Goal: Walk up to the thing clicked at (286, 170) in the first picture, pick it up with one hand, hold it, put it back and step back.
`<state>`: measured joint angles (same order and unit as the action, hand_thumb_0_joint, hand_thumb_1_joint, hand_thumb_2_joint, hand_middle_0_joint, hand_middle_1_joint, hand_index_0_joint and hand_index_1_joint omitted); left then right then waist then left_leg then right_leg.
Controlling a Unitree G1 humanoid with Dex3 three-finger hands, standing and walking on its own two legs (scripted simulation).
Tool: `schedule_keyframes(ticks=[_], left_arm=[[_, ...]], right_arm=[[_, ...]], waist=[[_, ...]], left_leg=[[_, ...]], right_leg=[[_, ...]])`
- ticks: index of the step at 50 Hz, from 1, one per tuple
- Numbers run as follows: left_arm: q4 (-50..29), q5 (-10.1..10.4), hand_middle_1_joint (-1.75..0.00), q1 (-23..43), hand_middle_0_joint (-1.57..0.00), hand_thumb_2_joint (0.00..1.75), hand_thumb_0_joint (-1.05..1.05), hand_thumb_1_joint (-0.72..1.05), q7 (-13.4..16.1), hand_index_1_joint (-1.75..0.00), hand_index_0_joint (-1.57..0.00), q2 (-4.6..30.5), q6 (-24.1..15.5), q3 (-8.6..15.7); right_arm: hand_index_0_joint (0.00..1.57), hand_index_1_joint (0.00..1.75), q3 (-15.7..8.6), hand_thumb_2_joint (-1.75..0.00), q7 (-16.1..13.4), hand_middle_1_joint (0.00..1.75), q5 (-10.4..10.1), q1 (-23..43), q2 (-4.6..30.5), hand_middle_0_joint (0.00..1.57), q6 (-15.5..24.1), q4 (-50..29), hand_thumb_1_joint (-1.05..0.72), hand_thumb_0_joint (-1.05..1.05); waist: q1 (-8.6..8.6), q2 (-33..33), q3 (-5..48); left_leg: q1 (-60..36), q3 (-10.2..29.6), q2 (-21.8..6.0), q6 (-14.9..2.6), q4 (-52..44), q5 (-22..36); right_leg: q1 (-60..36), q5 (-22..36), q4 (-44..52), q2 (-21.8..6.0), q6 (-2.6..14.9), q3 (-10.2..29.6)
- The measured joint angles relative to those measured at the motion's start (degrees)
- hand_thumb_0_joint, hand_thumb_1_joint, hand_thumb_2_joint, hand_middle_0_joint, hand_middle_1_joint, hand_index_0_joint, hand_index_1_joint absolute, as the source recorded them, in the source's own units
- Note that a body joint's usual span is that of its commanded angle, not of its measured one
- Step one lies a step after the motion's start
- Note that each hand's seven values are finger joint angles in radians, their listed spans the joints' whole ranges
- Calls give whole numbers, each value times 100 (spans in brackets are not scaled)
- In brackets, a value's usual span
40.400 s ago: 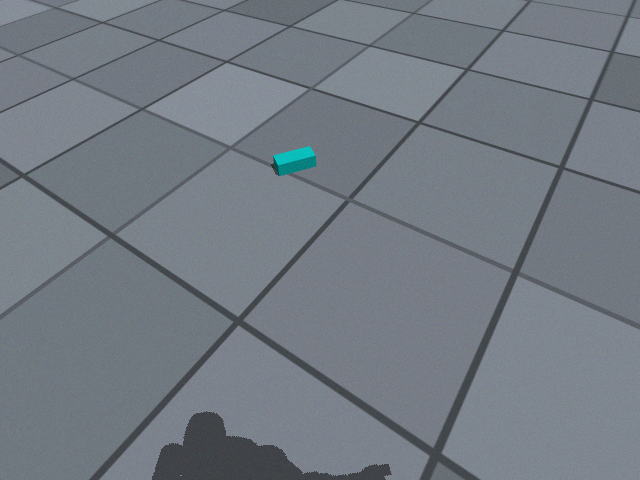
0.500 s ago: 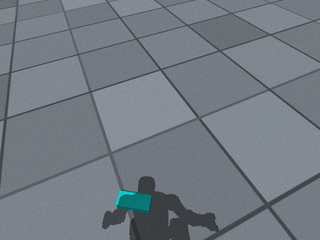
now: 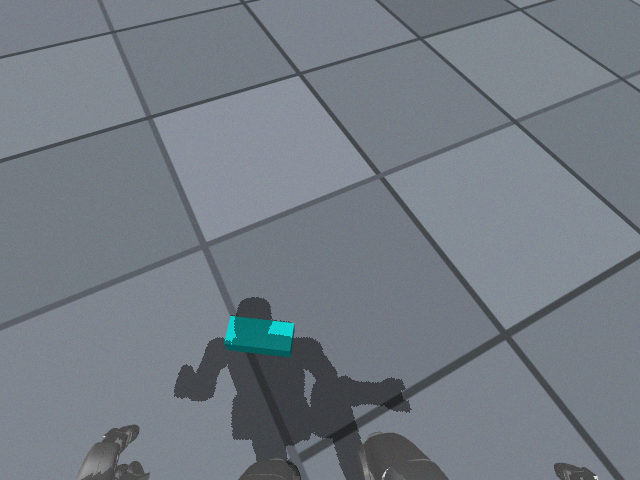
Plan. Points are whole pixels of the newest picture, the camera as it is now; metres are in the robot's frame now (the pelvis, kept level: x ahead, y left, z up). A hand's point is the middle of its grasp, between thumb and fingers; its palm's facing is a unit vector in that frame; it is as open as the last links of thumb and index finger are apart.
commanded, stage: step back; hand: left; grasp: from above
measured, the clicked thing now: (260, 336) +0.51 +0.19 -0.74
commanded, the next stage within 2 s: none
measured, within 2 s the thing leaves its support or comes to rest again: neither
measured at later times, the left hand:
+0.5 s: hand out of the picture -0.01 +0.23 -0.14, palm faces -0.01 -0.91 -0.40, open 7.4 cm
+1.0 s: hand out of the picture -0.21 +0.24 -0.17, palm faces -0.06 -0.92 -0.39, open 7.3 cm
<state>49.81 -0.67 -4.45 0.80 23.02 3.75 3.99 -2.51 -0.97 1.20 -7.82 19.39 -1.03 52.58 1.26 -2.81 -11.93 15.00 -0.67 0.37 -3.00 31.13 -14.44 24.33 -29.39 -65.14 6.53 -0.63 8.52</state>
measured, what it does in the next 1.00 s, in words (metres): walks backwards: right foot, then left foot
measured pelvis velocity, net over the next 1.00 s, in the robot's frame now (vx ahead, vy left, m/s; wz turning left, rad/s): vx -0.30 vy -0.04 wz -0.06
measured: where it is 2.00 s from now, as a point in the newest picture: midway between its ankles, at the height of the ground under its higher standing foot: outside the picture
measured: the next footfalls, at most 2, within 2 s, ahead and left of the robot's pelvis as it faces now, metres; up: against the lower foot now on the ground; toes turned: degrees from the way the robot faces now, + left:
right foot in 0.24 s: -0.04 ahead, -0.15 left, +0.00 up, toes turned -1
left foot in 0.60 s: -0.15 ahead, +0.09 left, +0.00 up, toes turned +0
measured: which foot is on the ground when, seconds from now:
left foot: down 0.00-0.26, up 0.28-0.58, down 0.60-1.00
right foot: up 0.00-0.22, down 0.24-0.62, up 0.64-1.00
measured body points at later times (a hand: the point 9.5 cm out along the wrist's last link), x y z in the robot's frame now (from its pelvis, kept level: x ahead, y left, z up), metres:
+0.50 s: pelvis -0.13 -0.03 -0.01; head -0.08 -0.04 +0.44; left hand -0.01 +0.28 -0.11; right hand -0.06 -0.36 -0.13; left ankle -0.17 +0.10 -0.68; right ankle -0.08 -0.15 -0.74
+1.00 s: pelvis -0.30 -0.04 -0.02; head -0.24 -0.03 +0.43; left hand -0.21 +0.28 -0.14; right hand -0.17 -0.36 -0.11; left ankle -0.19 +0.09 -0.74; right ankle -0.35 -0.18 -0.73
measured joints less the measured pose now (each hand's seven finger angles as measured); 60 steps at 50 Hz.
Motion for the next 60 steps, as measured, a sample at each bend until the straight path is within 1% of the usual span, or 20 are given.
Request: schedule_keyframes(ticks=[8,11,13,16,18,21,27,29,31,32,34,37,40,45,48,50,52,55,57,60], left_arm=[[-63,-38,-30,-258,-20,90,1,91,-64,-30,-21,-16,17,93],[-67,-65,-30,-368,-20,90,1,91,-122,-30,-21,-37,-45,118],[-45,-108,-30,-450,-20,90,1,91,-140,-30,-21,-111,-104,140],[-101,-132,-30,-594,-20,90,1,91,-191,-30,-21,-191,-101,89],[-127,-123,-30,-638,-20,90,1,91,-158,-30,-21,-267,-81,60],[-231,-136,-30,-601,-20,90,1,91,-124,-30,-21,-308,-54,44],[-632,-136,-30,-340,-20,90,1,90,-56,-30,-21,-236,-125,10],[-718,-101,-30,-255,-20,90,1,90,-66,-30,-21,-170,-107,-14],[-714,-66,-30,-161,-20,90,1,91,-77,-30,-21,-62,-50,-11],[-663,-50,-30,-157,-20,90,1,91,-65,-30,-21,-49,-14,4],[-511,-68,-30,-167,-20,90,1,91,-34,-30,-21,-68,69,28],[-402,-6,-30,-255,-20,90,1,91,-19,-30,-21,-29,88,76],[-380,-14,-30,-405,-20,90,1,91,-28,-30,-21,8,42,132],[-281,-47,-30,-600,-20,90,1,91,-49,-30,-21,83,49,169],[-193,-53,-30,-646,-20,90,1,91,-90,-30,-21,87,20,150],[-134,-62,-30,-692,-20,90,1,91,-128,-30,-21,70,-41,133],[-43,-120,-30,-696,-20,90,1,91,-149,-30,-21,-71,-94,129],[-75,-152,-30,-832,-20,90,1,91,-197,-30,-21,-168,-72,47],[-78,-171,-30,-852,-20,90,1,91,-164,-30,-21,-236,-46,14],[-172,-203,-30,-763,-20,90,1,91,-110,-30,-21,-242,-37,11]], right_arm=[[20,30,34,-90,22,30,11,106,45,21,26,-356,-90,0],[20,30,34,-90,49,30,8,136,139,21,-30,-386,-90,0],[20,30,13,-90,55,30,-25,183,240,21,-82,-335,-90,0],[20,30,-53,-90,21,30,-66,146,288,21,-173,-198,-91,0],[20,30,-67,-90,22,30,-111,51,355,21,-174,-161,-91,0],[20,30,-48,-90,1,30,-145,-145,441,21,-112,-159,-91,0],[20,30,-23,-90,-19,30,-97,-349,452,21,-131,-109,-91,0],[20,30,-32,-90,7,30,-69,-352,421,21,-86,-111,-91,0],[20,30,-54,-90,27,30,-2,-284,295,21,-40,-80,-91,0],[20,30,-35,-90,68,30,31,-262,247,21,-42,-92,-91,0],[20,30,2,-90,125,30,71,-248,198,21,-18,-127,-91,0],[20,30,58,-90,90,30,77,-239,96,21,-2,-142,-91,0],[20,30,47,-90,51,30,62,-165,63,21,3,-229,-90,0],[20,30,15,-90,27,30,57,79,94,21,46,-516,-90,0],[20,30,5,-90,50,30,71,216,182,21,17,-657,-90,0],[20,30,-5,-90,65,30,52,281,267,21,-39,-697,-90,0],[20,30,-52,-90,59,30,10,345,402,21,-111,-650,-90,0],[20,30,-108,-90,-15,30,-50,213,408,21,-220,-476,-91,0],[20,30,-110,-90,-23,30,-98,49,448,21,-208,-417,-91,0],[20,30,-83,-90,-32,30,-108,-194,463,21,-152,-363,-91,0]], waist=[[-29,115,-35],[-51,213,65],[-45,408,108],[-99,391,193],[-156,377,249],[-165,390,328],[-133,305,234],[-97,244,184],[-120,-26,59],[-142,-91,44],[-32,11,70],[-41,10,175],[-126,11,217],[-202,46,148],[-222,116,126],[-244,184,166],[-189,483,136],[-286,394,266],[-293,376,334],[-240,367,366]], left_leg=[[412,-248,-129,41,353,121],[665,-286,-215,138,571,158],[838,-200,-341,223,768,163],[1167,331,150,312,1939,-1094],[1279,608,478,324,2849,-1223],[1168,743,633,370,3387,-1248],[291,470,313,397,1943,-1536],[-82,319,177,329,980,-1136],[-228,162,293,192,568,-683],[-181,107,299,144,609,-656],[-65,210,161,99,634,-567],[3,242,21,114,342,-260],[120,197,-89,121,193,-31],[451,60,-269,159,266,211],[730,-6,-374,255,410,341],[958,-34,-434,344,570,404],[1174,211,-509,372,807,284],[1519,623,129,376,2117,-1052],[1591,744,443,354,2939,-1159],[1307,679,529,373,3198,-1303]], right_leg=[[-562,26,1328,-374,-3,-288],[-922,483,2347,-512,129,-520],[-1059,850,2763,-432,159,-638],[-941,909,2690,-539,205,-650],[-929,1087,2867,-626,197,-620],[-817,1341,3084,-689,183,-685],[-440,1620,3039,-806,139,-958],[-256,1643,2858,-853,89,-1042],[-96,1646,2628,-1000,77,-938],[7,1166,2411,-919,95,-789],[247,216,1394,-463,133,-425],[462,53,-36,-8,176,-47],[301,88,-502,37,47,15],[-322,-27,365,-245,-120,-110],[-762,110,1503,-480,-63,-365],[-1135,536,2529,-590,46,-545],[-1210,621,2810,-459,24,-718],[-949,749,2617,-642,95,-634],[-882,921,2724,-756,94,-626],[-728,1114,2789,-846,93,-711]])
